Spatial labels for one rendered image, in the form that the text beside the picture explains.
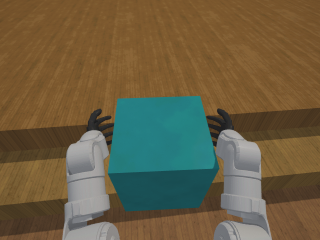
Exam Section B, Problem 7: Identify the robot right hand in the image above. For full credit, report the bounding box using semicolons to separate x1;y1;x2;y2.
206;108;234;147

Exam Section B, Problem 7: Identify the robot left upper arm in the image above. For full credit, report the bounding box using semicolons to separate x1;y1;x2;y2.
65;221;120;240

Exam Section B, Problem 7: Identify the robot right upper arm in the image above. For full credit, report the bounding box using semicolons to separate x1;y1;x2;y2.
213;220;271;240

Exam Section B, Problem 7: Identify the robot left forearm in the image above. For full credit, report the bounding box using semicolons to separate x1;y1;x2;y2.
62;130;110;240

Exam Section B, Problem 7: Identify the carton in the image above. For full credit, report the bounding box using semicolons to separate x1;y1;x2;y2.
108;96;220;212

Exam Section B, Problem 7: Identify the robot left hand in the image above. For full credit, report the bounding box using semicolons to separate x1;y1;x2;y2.
86;108;114;146

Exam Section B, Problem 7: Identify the robot right forearm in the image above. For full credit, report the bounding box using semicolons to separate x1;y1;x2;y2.
215;129;272;240

